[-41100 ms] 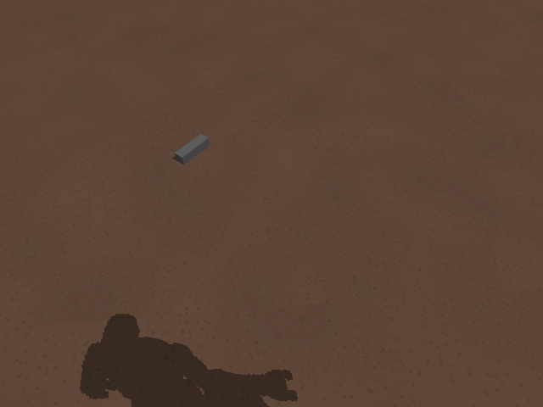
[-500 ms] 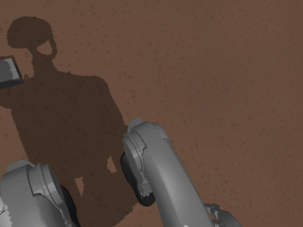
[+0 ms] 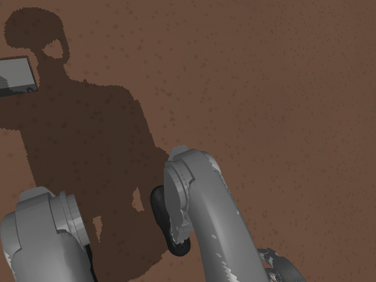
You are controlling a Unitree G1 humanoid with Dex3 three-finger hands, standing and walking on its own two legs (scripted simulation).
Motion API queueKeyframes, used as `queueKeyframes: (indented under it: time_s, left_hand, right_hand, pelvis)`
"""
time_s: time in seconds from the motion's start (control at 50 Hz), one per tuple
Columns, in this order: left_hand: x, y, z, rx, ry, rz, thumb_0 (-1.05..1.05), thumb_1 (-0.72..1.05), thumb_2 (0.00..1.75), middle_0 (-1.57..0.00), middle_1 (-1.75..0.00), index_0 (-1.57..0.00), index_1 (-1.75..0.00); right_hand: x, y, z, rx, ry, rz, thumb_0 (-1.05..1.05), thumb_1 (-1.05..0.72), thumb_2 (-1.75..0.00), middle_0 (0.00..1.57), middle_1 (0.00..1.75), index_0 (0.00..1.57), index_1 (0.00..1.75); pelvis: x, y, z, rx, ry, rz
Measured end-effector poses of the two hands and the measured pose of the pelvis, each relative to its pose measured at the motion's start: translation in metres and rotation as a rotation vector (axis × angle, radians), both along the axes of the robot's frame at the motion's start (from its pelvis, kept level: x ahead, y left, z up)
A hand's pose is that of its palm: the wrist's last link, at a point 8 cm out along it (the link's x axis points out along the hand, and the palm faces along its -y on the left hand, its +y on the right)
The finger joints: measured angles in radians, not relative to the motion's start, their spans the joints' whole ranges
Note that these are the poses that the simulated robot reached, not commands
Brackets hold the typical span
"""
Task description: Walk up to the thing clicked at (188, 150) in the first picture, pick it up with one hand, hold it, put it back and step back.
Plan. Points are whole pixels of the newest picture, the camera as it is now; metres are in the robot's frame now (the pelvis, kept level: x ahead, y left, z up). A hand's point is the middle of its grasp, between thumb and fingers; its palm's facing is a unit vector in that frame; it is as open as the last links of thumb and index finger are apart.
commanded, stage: close in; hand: left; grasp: from above
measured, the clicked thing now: out of the picture +0.55 +0.28 -0.30
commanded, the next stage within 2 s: rest palm in 0.06 s
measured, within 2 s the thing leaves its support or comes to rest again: neither
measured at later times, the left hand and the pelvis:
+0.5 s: hand out of the picture +0.52 +0.27 -0.23, palm faces -0.47 -0.07 -0.88, open 13.9 cm; pelvis -0.01 +0.00 -0.01, yaw -1 degrees
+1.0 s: hand out of the picture +0.52 +0.27 -0.25, palm faces -0.47 -0.11 -0.87, open 13.8 cm; pelvis +0.00 +0.00 -0.01, yaw -3 degrees
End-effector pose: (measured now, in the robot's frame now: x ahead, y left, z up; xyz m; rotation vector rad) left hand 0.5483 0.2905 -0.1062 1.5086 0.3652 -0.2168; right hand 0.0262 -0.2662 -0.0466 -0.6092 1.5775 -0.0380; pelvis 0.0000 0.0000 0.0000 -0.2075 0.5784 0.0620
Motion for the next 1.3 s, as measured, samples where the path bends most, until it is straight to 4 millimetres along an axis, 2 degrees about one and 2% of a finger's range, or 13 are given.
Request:
queueKeyframes:
  time_s: [0.08,0.14,0.32,0.42,0.5,0.78,1.0,1.3]
  left_hand:
    - [0.004,0.001,0.009,0.022,0.026,0.057,0.00,-0.47,1.01,-0.09,-1.11,-0.11,-1.08]
    - [0.002,-0.001,0.005,0.032,0.083,0.074,0.00,-0.47,0.99,-0.08,-1.10,-0.11,-1.07]
    - [-0.015,-0.015,-0.031,-0.011,0.175,0.044,0.00,-0.47,0.97,-0.08,-1.09,-0.10,-1.06]
    - [-0.022,-0.020,-0.054,-0.024,0.155,0.003,0.00,-0.48,0.98,-0.08,-1.07,-0.09,-1.05]
    - [-0.023,-0.019,-0.063,-0.017,0.119,0.000,0.00,-0.49,0.99,-0.08,-1.05,-0.09,-1.04]
    - [-0.006,-0.016,-0.074,0.002,0.094,0.095,0.00,-0.48,0.99,-0.09,-1.02,-0.09,-1.02]
    - [-0.016,-0.014,-0.091,-0.020,0.129,0.083,0.00,-0.46,0.96,-0.10,-1.03,-0.10,-1.01]
    - [-0.021,-0.012,-0.093,-0.015,0.103,0.057,0.00,-0.44,0.99,-0.12,-1.03,-0.12,-1.02]
  right_hand:
    - [0.008,0.004,-0.001,0.015,-0.054,-0.012,0.00,-0.91,-0.90,0.20,0.30,0.21,0.30]
    - [0.007,0.009,-0.004,0.034,-0.072,-0.024,0.00,-0.91,-0.90,0.20,0.30,0.21,0.30]
    - [-0.017,0.022,-0.010,0.073,-0.011,-0.037,0.00,-0.91,-0.90,0.20,0.30,0.21,0.30]
    - [-0.031,0.022,-0.007,0.056,0.022,-0.033,0.00,-0.91,-0.90,0.21,0.30,0.21,0.30]
    - [-0.036,0.019,-0.004,0.047,0.041,-0.022,0.00,-0.90,-0.90,0.21,0.30,0.21,0.30]
    - [-0.018,0.018,-0.002,0.064,-0.007,0.023,0.00,-0.91,-0.90,0.20,0.30,0.21,0.30]
    - [-0.016,0.023,0.004,0.068,0.001,0.058,0.00,-0.91,-0.90,0.20,0.30,0.21,0.30]
    - [-0.020,0.029,0.009,0.065,0.008,0.075,0.00,-0.91,-0.90,0.20,0.30,0.21,0.30]
  pelvis:
    - [0.001,0.002,0.002,-0.007,0.009,-0.003]
    - [0.000,0.004,0.003,-0.008,0.010,-0.003]
    - [-0.006,0.002,0.000,0.001,-0.022,-0.004]
    - [-0.007,0.000,-0.005,-0.003,-0.037,-0.010]
    - [-0.006,-0.001,-0.007,-0.004,-0.038,-0.015]
    - [0.002,0.001,-0.008,-0.016,-0.028,-0.029]
    - [0.000,0.003,-0.008,-0.031,-0.048,-0.031]
    - [-0.001,0.007,-0.006,-0.050,-0.057,-0.033]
